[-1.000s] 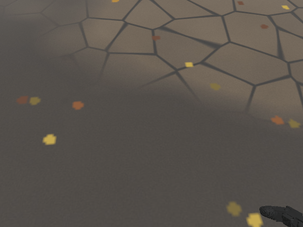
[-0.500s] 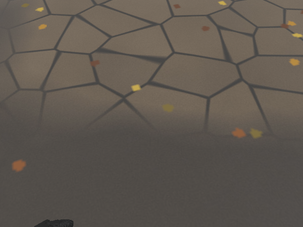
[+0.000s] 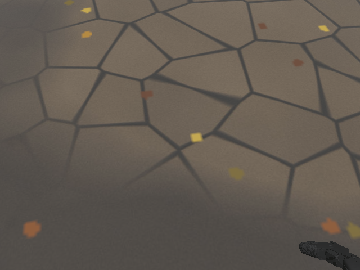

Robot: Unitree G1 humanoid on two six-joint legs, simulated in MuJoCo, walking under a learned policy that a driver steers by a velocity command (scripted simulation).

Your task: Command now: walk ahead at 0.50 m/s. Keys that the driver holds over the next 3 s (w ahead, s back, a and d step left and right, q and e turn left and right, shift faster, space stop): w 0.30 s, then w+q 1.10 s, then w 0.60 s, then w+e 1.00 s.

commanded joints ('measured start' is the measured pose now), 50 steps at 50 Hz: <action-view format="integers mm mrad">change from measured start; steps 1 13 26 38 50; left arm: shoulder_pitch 81 -278 -38 -232 -155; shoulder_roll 26 60 283 123 226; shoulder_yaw -20 19 80 34 66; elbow -56 -153 -118 -98 -80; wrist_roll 5 8 20 29 -15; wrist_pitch -43 -26 -69 -72 -10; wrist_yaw -13 -1 -13 4 19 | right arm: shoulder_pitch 457 268 420 254 80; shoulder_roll -245 -164 -68 -82 -117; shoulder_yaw -79 -45 -21 -59 -60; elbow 73 104 132 52 -76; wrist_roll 3 -8 -2 18 16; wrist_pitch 9 -6 25 66 71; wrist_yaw -15 -39 -55 -48 17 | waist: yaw -193 -88 38 -77 -84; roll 235 52 -133 -66 -93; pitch -473 8 -316 5 -2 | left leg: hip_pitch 981 311 35 -219 -26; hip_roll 406 192 16 145 14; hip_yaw -747 -159 -76 -147 78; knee -148 -414 419 483 141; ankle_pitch -125 52 -94 -17 -129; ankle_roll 299 152 -17 -51 46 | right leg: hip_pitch -671 -684 266 -149 80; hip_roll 57 -147 -317 -276 -311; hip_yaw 82 69 352 18 -209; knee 795 322 4 -360 -95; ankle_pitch -102 451 340 438 1054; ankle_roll -3 19 -152 -150 -87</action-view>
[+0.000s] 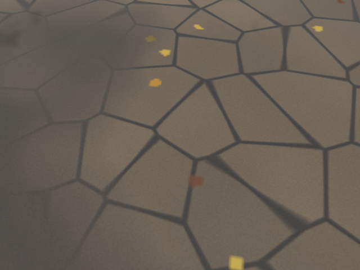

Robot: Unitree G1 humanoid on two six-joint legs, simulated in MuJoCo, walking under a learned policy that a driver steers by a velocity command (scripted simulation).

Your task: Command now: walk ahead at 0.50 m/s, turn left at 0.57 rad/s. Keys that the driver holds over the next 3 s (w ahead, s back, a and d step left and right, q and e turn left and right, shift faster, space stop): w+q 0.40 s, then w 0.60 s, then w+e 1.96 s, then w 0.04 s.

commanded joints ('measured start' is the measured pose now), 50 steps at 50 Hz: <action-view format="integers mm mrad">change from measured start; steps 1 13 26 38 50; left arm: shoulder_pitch -50 -206 -275 -59 89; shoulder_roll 219 99 143 127 187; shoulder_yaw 47 14 11 -2 7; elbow -58 -190 -238 -145 -65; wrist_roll -16 28 13 10 -13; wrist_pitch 15 -40 -84 -58 -7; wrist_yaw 8 -7 -51 -41 -22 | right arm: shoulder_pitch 119 196 316 177 -97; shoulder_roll -141 -186 -163 -88 -99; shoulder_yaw -55 -53 -44 -8 7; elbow -48 -44 16 -67 -152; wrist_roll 5 -9 -10 -18 -3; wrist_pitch -6 -59 -31 -55 -75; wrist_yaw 4 -56 -80 -62 -18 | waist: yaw -146 -63 -71 -54 -6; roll -105 8 112 -103 -107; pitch -73 -55 -56 -35 13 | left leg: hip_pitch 220 398 534 -89 32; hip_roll -109 72 73 42 -31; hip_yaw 89 -345 -401 -126 -62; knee -35 -448 -201 332 -146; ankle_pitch -97 169 252 -151 56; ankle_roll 67 207 96 -65 -36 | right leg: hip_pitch -27 -742 -475 -230 -81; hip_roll -259 -81 27 -198 -228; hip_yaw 45 350 317 550 410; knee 281 663 166 -117 -43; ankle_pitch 1075 205 344 347 529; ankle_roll -133 10 -82 -280 -208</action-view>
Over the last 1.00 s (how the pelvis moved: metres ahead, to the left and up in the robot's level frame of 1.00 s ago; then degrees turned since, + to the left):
0.52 0.00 0.01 20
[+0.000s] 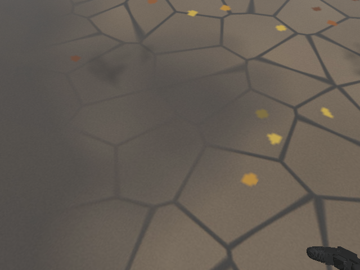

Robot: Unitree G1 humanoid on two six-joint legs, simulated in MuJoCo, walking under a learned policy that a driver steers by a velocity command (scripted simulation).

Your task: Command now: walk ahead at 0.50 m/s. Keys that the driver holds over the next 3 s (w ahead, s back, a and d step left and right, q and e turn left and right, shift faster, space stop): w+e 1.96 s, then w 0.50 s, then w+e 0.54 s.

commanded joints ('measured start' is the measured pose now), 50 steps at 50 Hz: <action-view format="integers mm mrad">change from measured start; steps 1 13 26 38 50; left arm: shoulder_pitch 0 -71 -384 -169 -32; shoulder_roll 189 67 49 126 165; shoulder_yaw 40 29 14 54 71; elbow -30 -106 -282 -285 -252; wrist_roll -5 -8 2 15 -4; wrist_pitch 8 36 28 7 28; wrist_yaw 9 14 -58 -10 29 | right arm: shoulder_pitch -25 151 284 180 -61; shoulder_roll -114 -109 -205 -156 -151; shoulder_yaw -34 -49 -77 -55 -45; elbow -76 60 147 33 -61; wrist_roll -1 -37 -5 -25 -6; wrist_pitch -23 -51 10 -46 -53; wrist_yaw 8 -12 -49 -32 -4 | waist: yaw -81 -86 -162 -127 -58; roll -121 53 15 -53 -142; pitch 5 -3 64 -67 -21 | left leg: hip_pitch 116 397 702 -37 119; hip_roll -35 194 234 61 -46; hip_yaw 23 -54 215 -54 -68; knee -54 -413 -286 572 -38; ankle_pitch -64 -30 399 -308 19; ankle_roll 39 170 112 -44 -58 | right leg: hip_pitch -7 -683 -727 -177 -206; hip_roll -284 -180 -98 -208 -177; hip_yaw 132 130 -42 366 389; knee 65 892 407 11 127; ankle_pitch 574 111 219 374 171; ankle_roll -138 9 -59 -292 -179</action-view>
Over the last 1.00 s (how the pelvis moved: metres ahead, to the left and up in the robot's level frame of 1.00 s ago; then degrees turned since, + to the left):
0.55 0.10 0.01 21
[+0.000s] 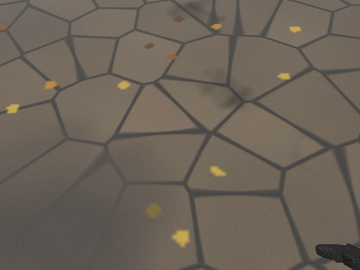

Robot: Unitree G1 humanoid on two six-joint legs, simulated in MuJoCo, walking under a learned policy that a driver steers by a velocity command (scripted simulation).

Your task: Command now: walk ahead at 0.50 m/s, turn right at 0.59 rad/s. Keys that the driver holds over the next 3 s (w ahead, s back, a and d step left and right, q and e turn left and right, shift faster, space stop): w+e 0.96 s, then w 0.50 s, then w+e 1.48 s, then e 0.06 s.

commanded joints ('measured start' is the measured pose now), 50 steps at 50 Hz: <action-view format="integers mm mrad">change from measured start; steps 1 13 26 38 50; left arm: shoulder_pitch -2 -72 -334 -124 24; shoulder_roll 154 74 52 133 154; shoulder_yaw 42 15 0 27 34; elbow -52 -142 -244 -188 -90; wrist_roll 1 -5 0 21 0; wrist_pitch -3 17 5 -26 -6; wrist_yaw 10 -9 -71 -30 6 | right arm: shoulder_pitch -25 200 279 195 -51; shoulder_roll -133 -100 -214 -158 -127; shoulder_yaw -41 -42 -71 -36 -23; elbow -73 17 89 -26 -98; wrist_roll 7 -12 17 -15 1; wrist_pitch -29 -17 32 -13 -16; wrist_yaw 7 -12 -25 -11 14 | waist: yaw -50 -102 -151 -106 -24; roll -167 70 32 -75 -142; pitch -30 -18 49 -82 -25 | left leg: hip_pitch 159 473 661 -42 120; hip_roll -24 218 242 81 -21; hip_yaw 11 -93 251 12 15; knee -37 -350 -285 573 -12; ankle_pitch -64 -154 298 -346 -11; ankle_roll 33 231 179 27 18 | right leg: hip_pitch -50 -599 -532 -35 -66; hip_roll -249 -214 -152 -281 -239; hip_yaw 231 -53 -220 234 211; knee -16 751 241 -159 -38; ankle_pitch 201 35 231 356 181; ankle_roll -125 52 -4 -255 -144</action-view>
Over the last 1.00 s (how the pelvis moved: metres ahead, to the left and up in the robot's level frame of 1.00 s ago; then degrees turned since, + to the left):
0.55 -0.08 0.00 -31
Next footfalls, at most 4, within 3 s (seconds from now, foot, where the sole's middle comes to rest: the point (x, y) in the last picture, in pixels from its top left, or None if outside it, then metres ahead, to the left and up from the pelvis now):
0.08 left None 0.22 0.14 -0.78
0.60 right None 0.44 -0.18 -0.78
1.06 left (242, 192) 0.78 -0.13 -0.78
1.58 right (332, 188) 0.82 -0.49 -0.78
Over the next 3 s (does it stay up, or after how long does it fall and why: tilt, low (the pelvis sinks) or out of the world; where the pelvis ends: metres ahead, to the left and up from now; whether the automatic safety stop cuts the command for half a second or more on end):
stays up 1.12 -0.97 -0.01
